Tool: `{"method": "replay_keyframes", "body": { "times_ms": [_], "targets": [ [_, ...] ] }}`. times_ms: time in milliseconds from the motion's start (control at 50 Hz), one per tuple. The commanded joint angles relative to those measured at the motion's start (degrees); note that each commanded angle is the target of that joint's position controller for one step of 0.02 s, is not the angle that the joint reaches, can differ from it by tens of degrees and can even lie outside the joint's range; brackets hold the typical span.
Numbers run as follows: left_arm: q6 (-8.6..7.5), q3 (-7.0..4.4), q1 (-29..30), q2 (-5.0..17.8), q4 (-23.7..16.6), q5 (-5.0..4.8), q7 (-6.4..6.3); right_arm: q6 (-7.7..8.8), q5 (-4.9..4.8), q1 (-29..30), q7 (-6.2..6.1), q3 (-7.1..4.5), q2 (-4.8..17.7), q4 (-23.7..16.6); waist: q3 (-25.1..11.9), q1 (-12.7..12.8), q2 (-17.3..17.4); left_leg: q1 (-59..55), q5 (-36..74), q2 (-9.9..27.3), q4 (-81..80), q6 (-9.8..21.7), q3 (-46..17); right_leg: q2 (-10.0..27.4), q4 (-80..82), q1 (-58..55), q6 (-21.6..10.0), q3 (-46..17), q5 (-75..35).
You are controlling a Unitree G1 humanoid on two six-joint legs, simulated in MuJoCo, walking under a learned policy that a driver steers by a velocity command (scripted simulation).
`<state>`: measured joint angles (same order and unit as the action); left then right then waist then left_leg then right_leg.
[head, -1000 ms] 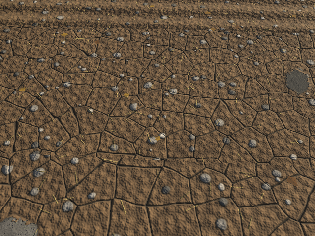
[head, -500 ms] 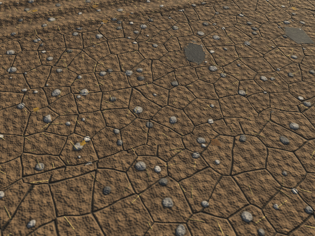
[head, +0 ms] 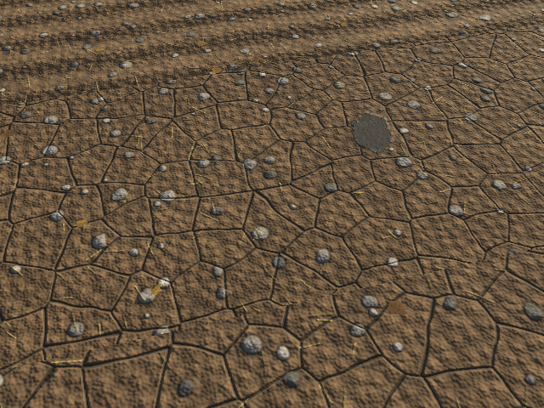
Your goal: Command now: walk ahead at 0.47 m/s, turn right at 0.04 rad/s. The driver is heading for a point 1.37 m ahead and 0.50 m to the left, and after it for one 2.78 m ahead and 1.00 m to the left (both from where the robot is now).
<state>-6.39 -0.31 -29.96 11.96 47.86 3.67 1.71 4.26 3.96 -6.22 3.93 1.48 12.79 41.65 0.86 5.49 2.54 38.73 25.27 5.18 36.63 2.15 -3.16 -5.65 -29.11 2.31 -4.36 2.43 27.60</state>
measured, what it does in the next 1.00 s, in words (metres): goes down, turning left: left foot 0.18 m lower, then right foot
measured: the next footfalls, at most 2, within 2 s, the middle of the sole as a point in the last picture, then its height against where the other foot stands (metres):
left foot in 0.22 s outside the picture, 0.18 m lower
right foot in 0.60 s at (324, 373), level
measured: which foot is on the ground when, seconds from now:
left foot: up 0.00-0.20, down 0.22-0.62, up 0.64-1.00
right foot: down 0.00-0.24, up 0.26-0.58, down 0.60-1.00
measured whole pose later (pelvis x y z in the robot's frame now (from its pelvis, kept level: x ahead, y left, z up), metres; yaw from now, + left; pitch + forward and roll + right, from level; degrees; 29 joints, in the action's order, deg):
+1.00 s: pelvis +0.62 +0.07 -0.15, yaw +26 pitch -1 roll -3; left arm -6.7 -0.1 -25.0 13.3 54.3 6.0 -0.2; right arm 5.1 4.4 -7.7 5.6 -0.9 13.5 43.7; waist 2.9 6.2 2.6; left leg 37.0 -2.7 5.4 53.9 1.6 -1.6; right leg 0.3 -14.3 0.4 -0.8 14.1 12.5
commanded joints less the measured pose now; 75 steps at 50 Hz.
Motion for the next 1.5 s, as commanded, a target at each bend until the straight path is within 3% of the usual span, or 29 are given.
{"method": "replay_keyframes", "body": {
  "times_ms": [20,120,140,160,220,240,260,280,300,320,380,400,460,600,640,660,700,820,980,1040,1100,1120,1140,1160,1200,1240,1320,1440,1500],
  "targets": [
    [-0.84,0.82,-6.7,3.2,1.6,2.55,0.29,-0.62,2.2,4.6,-0.51,-0.57,4.2,-5.3,7.4,0.4,-3.5,-3.6,5.0,2.0,-1.4,0.3,-1.4,14.3,0.2,12.9,-8.9,-11.3,-10.7],
    [-0.5,1.61,-14.7,3.4,7.2,0.28,-1.29,-1.7,1.9,13.5,-0.65,-0.62,3.5,-6.9,11.3,4.9,-2.7,0.4,-1.3,2.0,-12.3,0.4,1.4,13.4,-6.6,2.2,-7.6,-16.3,-8.3],
    [2.02,-1.7,-6.0,9.4,5.7,-2.4,-3.82,-0.73,-6.12,15.0,-0.47,-2.12,3.7,-5.4,13.9,4.6,-1.5,-1.2,-1.9,0.4,-16.3,0.1,2.4,12.5,-10.2,3.8,-7.3,-14.8,-20.1],
    [1.01,1.89,-15.6,4.4,8.6,-0.27,-1.8,-1.21,1.75,10.4,-0.93,-0.76,4.3,-2.9,8.1,4.7,0.1,-10.6,0.6,3.2,-18.0,-0.1,1.8,11.2,-11.4,2.4,-4.7,-14.9,-12.6],
    [1.32,0.85,-11.0,9.1,8.4,-0.25,1.51,-0.81,0.76,-14.2,-2.45,-4.86,11.7,5.9,0.9,-7.7,4.3,-45.2,1.8,-1.4,-22.1,1.6,10.3,5.3,-36.1,11.7,-0.3,-6.3,-34.2],
    [1.3,2.79,-18.3,1.9,11.4,2.83,4.5,-0.43,0.91,-36.2,-1.29,-6.63,12.9,9.7,-13.7,-12.6,9.7,-85.8,29.6,6.8,2.6,15.0,3.0,3.5,-65.3,39.2,4.7,-6.3,-13.4],
    [1.0,3.66,-18.5,1.8,9.1,1.99,6.27,-0.44,1.95,-43.1,-0.05,-7.43,14.9,11.2,-30.5,-15.8,10.4,-99.9,33.1,17.0,10.2,25.6,-8.3,-1.2,-87.5,47.0,7.3,-8.1,18.8],
    [0.71,1.47,-3.4,7.7,3.7,-0.35,6.82,-0.87,3.29,-43.6,0.01,-7.02,13.9,13.3,-21.5,-19.3,4.1,-91.9,30.1,16.4,4.4,22.3,-14.0,-0.7,-91.7,57.6,8.4,-7.8,18.7],
    [-0.15,1.49,7.2,7.4,-3.2,-1.75,6.12,-0.78,1.0,-33.4,0.12,-8.05,18.3,11.8,-10.7,-15.4,3.6,-77.3,-3.2,17.2,-5.7,21.4,-19.3,3.2,-87.3,68.2,7.2,-4.2,13.9],
    [-0.44,1.01,11.4,9.5,-3.8,-0.53,4.44,-0.69,0.41,-23.6,0.03,-6.52,13.8,9.1,-3.8,-12.4,-4.7,-58.3,-17.7,15.6,-12.3,19.2,-16.4,7.4,-78.5,63.9,5.8,-4.7,7.7],
    [1.19,3.64,9.6,1.8,-2.4,2.81,1.02,2.5,0.82,-7.4,0.26,-1.49,1.4,4.8,9.0,-1.7,-2.8,-12.2,-31.6,11.7,-28.8,18.8,-14.3,17.7,-38.1,42.4,0.1,-11.1,-15.6],
    [1.95,3.52,9.6,1.9,-2.8,2.71,1.3,3.36,-1.2,-5.4,-0.13,-2.06,4.5,4.2,5.8,-0.8,0.8,-7.7,-32.3,6.1,-28.6,17.7,-8.4,14.7,-26.6,32.1,0.4,-6.4,-23.1],
    [3.67,4.61,15.6,2.2,-5.7,-0.57,1.86,4.72,-0.32,-7.7,1.22,-4.65,11.8,5.3,4.7,-2.0,0.5,-3.1,-26.0,3.7,-27.0,15.0,-7.7,11.0,-12.7,18.1,2.3,-4.0,-30.7],
    [-0.37,-0.15,19.8,15.2,-5.2,-1.22,-0.47,2.57,1.47,-14.2,2.32,-6.04,10.1,5.2,-3.2,-1.7,-3.3,-19.9,-14.9,-0.6,-5.6,6.3,-10.1,8.4,-4.8,2.0,-3.8,-2.9,-35.6],
    [-0.83,-0.47,-2.9,15.5,-0.6,-1.29,-0.49,3.92,1.41,-24.3,1.67,-2.38,-2.4,3.2,-29.2,0.9,-21.5,2.1,-60.6,-13.5,26.7,-0.7,-0.8,32.9,3.6,-38.3,-23.5,-36.9,-35.4],
    [-0.76,-0.5,-2.7,13.0,0.4,-0.29,-0.98,3.23,0.22,-14.2,1.32,-3.36,2.3,2.7,-12.9,4.9,-12.9,13.1,-58.6,-9.2,34.7,0.8,-3.0,29.2,11.0,-26.4,-15.4,-38.8,-10.1],
    [-0.31,0.5,11.2,7.8,-2.0,-2.23,-1.99,2.41,-0.33,-13.1,-2.16,-4.28,4.9,4.7,-3.7,-0.9,-8.6,7.9,-48.0,-2.8,32.6,1.4,-1.5,26.0,16.4,-6.8,-9.5,-27.5,-2.8],
    [-1.79,-0.47,15.8,6.6,-1.1,-0.05,-4.15,1.44,-0.23,-7.6,-0.18,-2.87,1.8,3.6,-1.0,-4.1,-5.1,-3.5,-38.8,1.9,20.0,-0.9,0.4,22.1,25.1,3.5,-8.3,-6.3,-22.5],
    [-1.43,-0.7,13.0,7.2,0.4,3.25,-1.72,1.33,1.07,-8.5,2.01,-3.23,4.2,0.5,2.1,-5.6,-5.2,-8.8,-25.1,0.6,25.0,0.1,0.6,22.6,17.7,7.1,-8.8,5.8,-32.1],
    [-1.9,-2.92,11.3,13.4,1.6,-1.12,-3.03,1.4,0.35,1.4,1.44,-3.7,4.9,-4.3,3.3,-2.2,-5.4,-4.7,-42.6,-0.1,6.9,-1.1,5.9,22.5,13.0,-4.3,-7.0,8.8,-44.9],
    [-1.21,-5.21,15.7,18.1,-1.1,1.49,-3.82,2.17,-0.39,-11.5,0.63,-5.77,7.4,-2.0,-1.6,-7.5,-6.5,-24.2,-33.5,-5.9,3.9,-0.1,9.8,22.2,-4.3,1.4,-2.6,11.8,-62.0],
    [-1.53,-5.09,13.0,17.1,-0.6,-0.59,-3.1,3.63,-0.72,-14.3,-0.61,-8.05,11.8,-0.4,-2.8,-8.6,-2.0,-32.5,-26.1,-10.5,-8.5,3.0,13.9,17.8,-13.5,5.2,-0.5,13.2,-56.2],
    [-1.4,-3.32,5.6,9.9,-1.2,1.46,-1.65,4.1,0.43,-19.8,-3.59,-9.8,17.2,-0.2,-14.4,-6.9,9.7,-55.1,9.5,0.0,-3.0,17.9,-5.4,12.0,-34.7,20.1,6.5,12.1,-20.5],
    [-2.59,-2.4,7.1,6.6,-5.0,0.07,0.38,4.0,1.25,-24.0,-3.88,-9.39,18.6,-0.7,-23.2,-7.9,9.1,-64.2,22.0,13.0,-8.8,31.4,-28.2,3.5,-48.2,33.5,8.9,2.7,14.9],
    [-1.81,-2.8,28.9,7.7,-13.2,-3.26,0.74,5.76,-0.46,-25.4,-3.38,-9.17,12.8,4.3,-2.7,-13.4,3.8,-49.4,9.8,13.2,-11.3,22.5,-22.3,8.4,-48.6,48.1,7.6,-6.9,15.6],
    [0.0,-3.3,22.6,9.4,-11.3,-0.56,-1.42,4.88,-3.01,-16.3,-1.71,-6.66,7.2,3.1,-1.9,-5.3,0.2,-31.7,3.8,11.1,-12.1,19.4,-16.2,11.4,-43.1,37.4,7.3,-7.3,8.9],
    [2.87,-1.21,13.0,4.3,-9.8,1.18,0.0,3.17,0.42,-2.3,-2.39,-5.82,9.7,-5.0,-3.8,0.8,-0.1,-2.3,-5.2,0.5,-9.1,13.5,-5.0,7.4,-36.9,14.8,5.6,-2.3,-23.0],
    [2.54,0.03,30.6,5.0,-13.2,3.39,0.92,3.54,-2.33,-28.4,-6.48,-3.03,4.2,1.7,-2.3,-16.9,-2.2,-32.7,-39.5,3.8,10.9,12.6,-20.2,13.0,-10.0,52.6,8.9,-11.7,-38.7],
    [4.05,0.83,25.9,3.7,-11.8,2.12,2.29,0.59,0.04,-18.6,-3.67,-2.47,9.6,-0.3,2.1,-11.3,1.3,4.7,-58.5,-0.6,9.3,12.7,-16.4,9.8,-6.9,19.8,7.8,-4.3,-56.2]
  ]
}}
Velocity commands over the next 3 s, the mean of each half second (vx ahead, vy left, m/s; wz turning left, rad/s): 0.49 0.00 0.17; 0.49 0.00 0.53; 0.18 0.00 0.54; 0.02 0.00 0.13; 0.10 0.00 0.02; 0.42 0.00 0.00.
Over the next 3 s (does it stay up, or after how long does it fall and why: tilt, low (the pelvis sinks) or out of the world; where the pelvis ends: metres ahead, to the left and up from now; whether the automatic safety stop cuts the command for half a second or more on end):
stays up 1.04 0.19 -0.35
